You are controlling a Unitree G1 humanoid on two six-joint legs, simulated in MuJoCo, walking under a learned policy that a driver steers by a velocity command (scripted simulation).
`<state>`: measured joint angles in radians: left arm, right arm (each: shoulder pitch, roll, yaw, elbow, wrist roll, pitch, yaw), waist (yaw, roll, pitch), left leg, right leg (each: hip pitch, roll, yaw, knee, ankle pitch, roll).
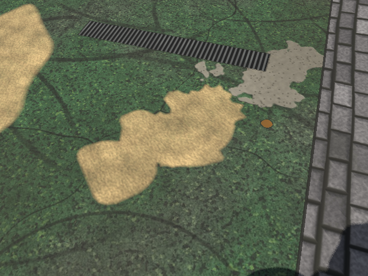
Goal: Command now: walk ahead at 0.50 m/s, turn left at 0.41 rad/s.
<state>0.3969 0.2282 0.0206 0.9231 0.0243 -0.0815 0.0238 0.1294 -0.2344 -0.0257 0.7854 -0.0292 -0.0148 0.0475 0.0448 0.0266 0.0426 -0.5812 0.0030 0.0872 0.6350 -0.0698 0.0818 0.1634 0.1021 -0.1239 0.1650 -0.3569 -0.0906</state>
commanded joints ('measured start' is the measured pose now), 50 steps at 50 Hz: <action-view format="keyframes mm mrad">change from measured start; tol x32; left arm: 1 14 184 35 -24 10 3 23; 23 -464 112 -5 -326 7 26 -44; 29 43 305 57 -244 40 -8 7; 50 64 183 47 -55 -10 0 -34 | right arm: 1 77 -95 -25 -46 -3 -17 -9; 30 355 -130 -53 -84 38 -49 -42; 50 -113 -80 0 -153 -13 -26 2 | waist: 1 -77 -134 -58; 26 -61 65 -48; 30 1 -365 -388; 50 -6 -124 18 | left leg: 1 146 -95 68 -37 -135 68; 5 891 335 -842 -281 3 385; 11 369 126 -383 -416 202 222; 27 481 66 -459 -100 457 61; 31 -74 -59 -218 635 -411 0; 50 119 6 -17 -67 -95 -8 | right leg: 1 12 -317 -3 332 1376 12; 3 -216 -287 -37 775 1051 14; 5 -826 -21 151 1341 -145 56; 23 -806 -125 133 474 302 132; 27 -392 -68 138 314 211 70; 30 113 -564 936 113 -76 -124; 35 -313 -355 381 39 174 -58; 50 -194 -344 130 88 666 -57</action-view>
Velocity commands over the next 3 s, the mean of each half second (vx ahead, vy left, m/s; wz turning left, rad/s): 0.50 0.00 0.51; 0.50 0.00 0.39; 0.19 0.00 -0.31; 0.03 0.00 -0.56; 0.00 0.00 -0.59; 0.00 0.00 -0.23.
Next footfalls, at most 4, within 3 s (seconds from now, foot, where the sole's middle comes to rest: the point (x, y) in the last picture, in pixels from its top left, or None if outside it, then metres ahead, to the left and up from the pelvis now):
0.06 left None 0.18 0.07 -0.76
0.56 right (215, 260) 0.52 -0.04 -0.76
1.06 left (134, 226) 0.63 0.27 -0.76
1.54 right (182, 202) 0.74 0.09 -0.76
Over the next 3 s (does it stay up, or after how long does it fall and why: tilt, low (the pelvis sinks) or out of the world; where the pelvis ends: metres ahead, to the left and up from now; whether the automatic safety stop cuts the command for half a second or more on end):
stays up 0.61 0.16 0.01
